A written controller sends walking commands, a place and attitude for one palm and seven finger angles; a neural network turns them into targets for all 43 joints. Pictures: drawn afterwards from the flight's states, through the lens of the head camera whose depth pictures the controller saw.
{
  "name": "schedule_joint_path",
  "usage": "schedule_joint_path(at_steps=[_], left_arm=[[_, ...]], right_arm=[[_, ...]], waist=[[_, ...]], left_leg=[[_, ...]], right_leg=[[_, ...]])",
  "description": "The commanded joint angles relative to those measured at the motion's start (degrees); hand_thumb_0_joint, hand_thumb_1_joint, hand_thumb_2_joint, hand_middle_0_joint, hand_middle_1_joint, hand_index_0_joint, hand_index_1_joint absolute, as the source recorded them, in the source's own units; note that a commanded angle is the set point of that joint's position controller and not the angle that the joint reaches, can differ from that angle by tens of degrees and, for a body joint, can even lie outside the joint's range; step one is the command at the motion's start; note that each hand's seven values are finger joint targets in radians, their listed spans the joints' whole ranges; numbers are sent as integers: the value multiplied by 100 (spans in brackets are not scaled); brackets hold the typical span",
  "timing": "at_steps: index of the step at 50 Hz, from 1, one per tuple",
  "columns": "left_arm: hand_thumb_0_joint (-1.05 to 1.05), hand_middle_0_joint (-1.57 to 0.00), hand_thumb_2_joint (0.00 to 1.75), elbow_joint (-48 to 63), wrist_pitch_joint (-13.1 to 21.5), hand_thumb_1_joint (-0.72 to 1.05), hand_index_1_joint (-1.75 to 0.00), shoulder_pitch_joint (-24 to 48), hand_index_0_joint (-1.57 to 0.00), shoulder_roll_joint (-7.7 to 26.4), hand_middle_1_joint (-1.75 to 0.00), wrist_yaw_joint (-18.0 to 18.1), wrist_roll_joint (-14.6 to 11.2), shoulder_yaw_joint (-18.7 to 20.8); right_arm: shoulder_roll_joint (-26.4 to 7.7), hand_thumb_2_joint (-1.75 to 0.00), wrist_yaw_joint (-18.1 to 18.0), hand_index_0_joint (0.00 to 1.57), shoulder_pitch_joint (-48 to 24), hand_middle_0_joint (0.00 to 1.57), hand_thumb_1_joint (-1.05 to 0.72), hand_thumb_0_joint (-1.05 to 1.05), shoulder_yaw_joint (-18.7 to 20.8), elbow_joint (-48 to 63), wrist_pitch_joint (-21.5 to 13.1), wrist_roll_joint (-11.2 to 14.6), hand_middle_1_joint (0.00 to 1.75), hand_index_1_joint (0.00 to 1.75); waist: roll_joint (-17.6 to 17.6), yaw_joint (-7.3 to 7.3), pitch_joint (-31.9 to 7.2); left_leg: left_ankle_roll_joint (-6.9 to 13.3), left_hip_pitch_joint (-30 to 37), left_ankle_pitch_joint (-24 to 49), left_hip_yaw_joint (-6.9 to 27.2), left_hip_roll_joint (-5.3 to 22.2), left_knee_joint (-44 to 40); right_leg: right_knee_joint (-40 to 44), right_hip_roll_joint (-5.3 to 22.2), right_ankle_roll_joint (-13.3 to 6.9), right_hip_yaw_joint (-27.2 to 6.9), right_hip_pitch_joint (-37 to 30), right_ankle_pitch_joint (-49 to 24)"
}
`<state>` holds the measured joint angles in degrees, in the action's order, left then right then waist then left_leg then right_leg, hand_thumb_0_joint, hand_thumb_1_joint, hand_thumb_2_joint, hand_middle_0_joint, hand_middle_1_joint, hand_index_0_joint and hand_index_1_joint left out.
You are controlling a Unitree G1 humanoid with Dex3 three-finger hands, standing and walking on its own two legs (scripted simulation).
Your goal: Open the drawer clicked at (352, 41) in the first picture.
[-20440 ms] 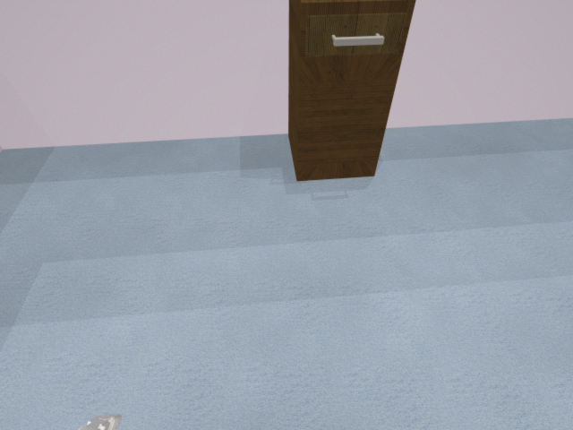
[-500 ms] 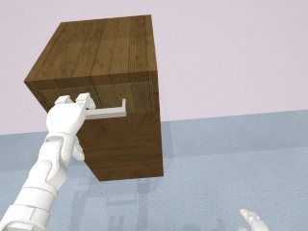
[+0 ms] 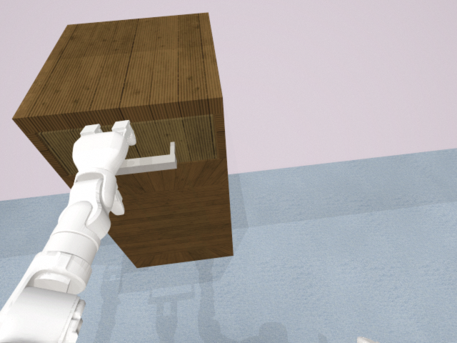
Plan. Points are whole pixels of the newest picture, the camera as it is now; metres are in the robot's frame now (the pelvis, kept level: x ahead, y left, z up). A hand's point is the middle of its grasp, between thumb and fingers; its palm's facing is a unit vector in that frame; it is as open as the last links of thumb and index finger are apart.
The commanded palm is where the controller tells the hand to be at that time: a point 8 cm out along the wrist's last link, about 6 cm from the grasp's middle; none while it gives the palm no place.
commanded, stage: move the hooked fingers above the handle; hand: left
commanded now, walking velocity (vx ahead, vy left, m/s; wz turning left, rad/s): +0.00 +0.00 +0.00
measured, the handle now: (134, 158) +0.51 +0.25 -0.01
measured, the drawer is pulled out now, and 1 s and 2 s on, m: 0.00 0.00 0.00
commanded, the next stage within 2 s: none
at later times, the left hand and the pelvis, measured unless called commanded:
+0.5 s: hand (122, 160) +0.46 +0.24 +0.05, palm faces -0.09 -0.01 -1.00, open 13.8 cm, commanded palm +0.44 +0.23 +0.11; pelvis +0.00 -0.01 -0.01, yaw -1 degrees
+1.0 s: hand (118, 159) +0.45 +0.25 +0.05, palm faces -0.07 -0.03 -1.00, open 13.8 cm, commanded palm +0.44 +0.24 +0.11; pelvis +0.01 +0.00 +0.00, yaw -2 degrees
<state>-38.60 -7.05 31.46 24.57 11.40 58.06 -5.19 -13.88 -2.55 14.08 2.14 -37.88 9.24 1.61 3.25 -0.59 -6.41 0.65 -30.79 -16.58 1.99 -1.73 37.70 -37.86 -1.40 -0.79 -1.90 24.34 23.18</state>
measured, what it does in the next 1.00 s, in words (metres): stands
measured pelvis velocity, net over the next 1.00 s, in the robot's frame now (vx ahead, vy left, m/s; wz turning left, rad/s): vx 0.01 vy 0.00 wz -0.03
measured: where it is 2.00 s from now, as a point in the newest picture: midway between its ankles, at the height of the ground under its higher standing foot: outside the picture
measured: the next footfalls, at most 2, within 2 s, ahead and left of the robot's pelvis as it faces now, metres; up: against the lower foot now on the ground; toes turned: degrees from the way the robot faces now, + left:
none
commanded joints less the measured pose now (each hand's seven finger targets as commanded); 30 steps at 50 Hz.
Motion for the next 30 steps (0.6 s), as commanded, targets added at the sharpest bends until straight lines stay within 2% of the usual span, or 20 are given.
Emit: schedule_joint_path(at_steps=[1,2,3,4,5,9,11,13,15,16,18,19,21,23,26,27,28,29,30], left_arm=[[0,-30,30,594,-50,-50,-120,2669,-30,1083,-120,40,-14,144],[0,-30,30,549,27,-50,-120,2905,-30,1013,-120,-16,-27,48],[0,-30,30,679,160,-50,-120,3122,-30,911,-120,-67,-71,-62],[0,-30,30,708,293,-50,-120,3220,-30,1033,-120,-82,-94,39],[0,-30,30,735,429,-50,-120,3339,-30,1148,-120,-78,-71,115],[0,-30,30,476,791,-50,-120,3465,-30,1465,-120,163,14,471],[0,-30,30,20,752,-50,-120,3322,-30,1771,-120,389,93,800],[0,-30,30,-377,558,-50,-120,3349,-30,1928,-120,592,164,929],[0,-30,30,-683,305,-50,-120,3455,-30,1991,-120,715,213,889],[0,-30,30,-825,181,-50,-120,3386,-30,2102,-120,735,246,958],[0,-30,30,-974,28,-50,-120,3251,-30,2126,-120,652,195,965],[0,-30,30,-959,10,-50,-120,3268,-30,2138,-120,570,201,915],[0,-30,30,-945,41,-50,-120,3263,-30,1827,-120,361,105,657],[0,-30,30,-646,264,-50,-120,3411,-30,1608,-120,136,22,468],[0,-30,30,-224,670,-50,-120,3635,-30,1547,-120,-2,8,364],[0,-30,30,-71,792,-50,-120,3817,-30,1383,-120,14,20,219],[0,-30,30,170,930,-50,-120,4028,-30,1409,-120,69,23,256],[0,-30,30,272,1034,-50,-120,3977,-30,1526,-120,167,47,420],[0,-30,30,227,1070,-50,-120,3840,-30,1698,-120,281,88,604]], right_arm=[[-822,-90,-66,20,43,20,-90,0,285,573,-185,14,30,30],[-825,-90,-85,20,73,20,-90,0,300,549,-188,9,30,30],[-823,-90,-96,20,156,20,-90,0,315,532,-203,-8,30,30],[-822,-90,-104,20,220,20,-90,0,331,511,-234,-3,30,30],[-829,-90,-127,20,265,20,-90,0,345,478,-238,-20,30,30],[-810,-90,-122,20,498,20,-90,0,356,371,-260,-49,30,30],[-818,-90,-98,20,554,20,-90,0,339,331,-252,-47,30,30],[-825,-90,-70,20,572,20,-90,0,309,326,-236,-58,30,30],[-852,-90,-37,20,610,20,-90,0,298,328,-242,-47,30,30],[-866,-90,-26,20,640,20,-90,0,303,327,-227,-52,30,30],[-880,-90,-6,20,676,20,-90,0,316,388,-196,-55,30,30],[-891,-90,-6,20,735,20,-90,0,324,390,-186,-41,30,30],[-902,-90,-13,20,800,20,-90,0,353,399,-188,-24,30,30],[-914,-90,-37,20,836,20,-90,0,392,389,-202,-34,30,30],[-917,-90,-104,20,906,20,-90,0,414,309,-226,-41,30,30],[-894,-90,-114,20,910,20,-90,0,425,294,-246,-44,30,30],[-872,-90,-108,20,943,20,-90,0,436,244,-272,-65,30,30],[-864,-90,-101,20,988,20,-90,0,458,231,-287,-75,30,30],[-864,-90,-86,20,997,20,-90,0,452,209,-281,-70,30,30]], waist=[[-417,-231,-1736],[-406,-317,-1642],[-391,-389,-1735],[-231,-365,-1785],[-225,-397,-1869],[-86,-340,-1972],[-129,-260,-1806],[-171,-232,-1724],[-111,-269,-1783],[-143,-227,-1938],[-206,-181,-2303],[-191,-214,-2504],[-346,-333,-2508],[-485,-479,-2479],[-233,-581,-2152],[-143,-660,-1988],[47,-671,-2005],[189,-572,-2194],[323,-506,-2212]], left_leg=[[219,1470,1757,-212,-54,-180],[231,1499,1674,-216,-44,-166],[241,1569,1703,-167,-48,-158],[255,1650,1708,-172,-43,-128],[260,1696,1739,-161,-47,-68],[239,1463,1773,-135,-47,32],[216,1116,1694,-158,-47,55],[207,740,1593,-203,-74,48],[207,611,1508,-289,-57,76],[201,572,1563,-309,-53,87],[212,571,1669,-371,-77,102],[222,631,1760,-399,-56,137],[255,733,1829,-417,-46,152],[285,882,1918,-367,-25,157],[305,1098,1889,-303,-15,153],[305,1180,1821,-266,-8,150],[295,1335,1951,-224,27,162],[281,1489,2060,-201,30,185],[257,1563,2198,-153,34,215]], right_leg=[[511,-123,-117,275,-79,-2146],[544,-115,-102,255,37,-2085],[549,-115,-105,257,57,-2037],[555,-119,-109,227,109,-2042],[523,-114,-102,199,140,-2090],[377,-141,-129,214,263,-2081],[297,-166,-150,247,319,-2018],[261,-170,-153,251,260,-1970],[250,-167,-123,235,281,-1985],[225,-165,-119,230,175,-2078],[241,-151,-94,181,-187,-2353],[213,-129,-69,151,-281,-2588],[280,-121,-22,128,-344,-2852],[341,-114,5,106,-349,-2967],[405,-146,-14,110,33,-2743],[438,-165,-24,124,265,-2512],[425,-175,-58,157,405,-2384],[374,-201,-77,163,448,-2334],[306,-227,-122,201,535,-2305]])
